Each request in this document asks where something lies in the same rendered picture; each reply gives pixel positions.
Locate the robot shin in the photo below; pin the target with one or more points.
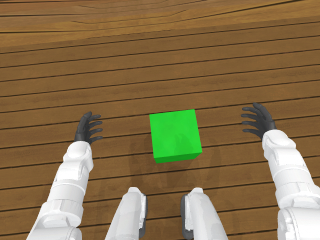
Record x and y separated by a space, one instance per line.
135 189
189 223

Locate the left robot upper arm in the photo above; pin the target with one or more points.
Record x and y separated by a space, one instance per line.
56 233

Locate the robot right shin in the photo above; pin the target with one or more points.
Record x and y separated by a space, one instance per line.
189 223

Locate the carton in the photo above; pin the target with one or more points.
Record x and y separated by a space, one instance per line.
175 136

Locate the robot left shin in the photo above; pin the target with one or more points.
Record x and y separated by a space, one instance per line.
135 189

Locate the robot left hand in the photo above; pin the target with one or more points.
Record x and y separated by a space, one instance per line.
83 132

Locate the robot right forearm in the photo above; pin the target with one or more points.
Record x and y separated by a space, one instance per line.
293 182

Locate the robot right hand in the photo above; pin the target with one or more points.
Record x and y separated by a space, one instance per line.
264 120

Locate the robot left forearm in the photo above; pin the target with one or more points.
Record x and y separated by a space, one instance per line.
64 204

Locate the right robot upper arm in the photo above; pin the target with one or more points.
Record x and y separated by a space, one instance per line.
298 223

